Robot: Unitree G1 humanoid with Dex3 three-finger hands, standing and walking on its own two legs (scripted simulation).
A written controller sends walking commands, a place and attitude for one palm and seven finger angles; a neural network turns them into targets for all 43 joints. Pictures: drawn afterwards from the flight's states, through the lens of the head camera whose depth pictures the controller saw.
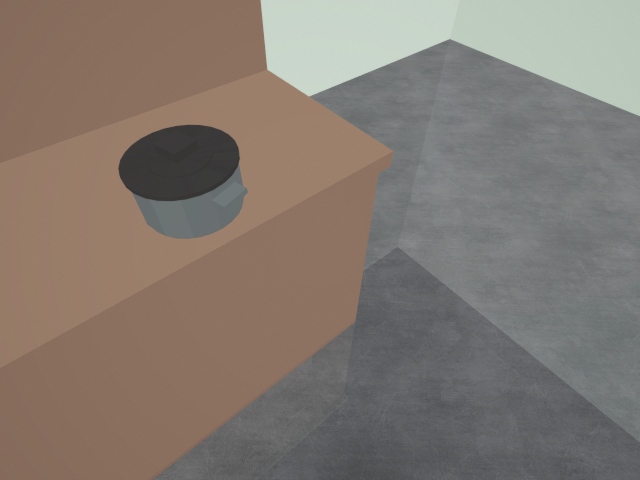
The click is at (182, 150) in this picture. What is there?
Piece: lid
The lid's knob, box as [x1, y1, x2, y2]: [153, 130, 198, 163]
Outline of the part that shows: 176,130 153,144 157,153 177,163 198,149 195,139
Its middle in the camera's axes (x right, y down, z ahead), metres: -0.23 -0.14 +0.60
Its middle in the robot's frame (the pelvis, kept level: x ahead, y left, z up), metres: +0.56 +0.26 +0.11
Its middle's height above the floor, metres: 0.88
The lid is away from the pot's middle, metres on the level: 0.00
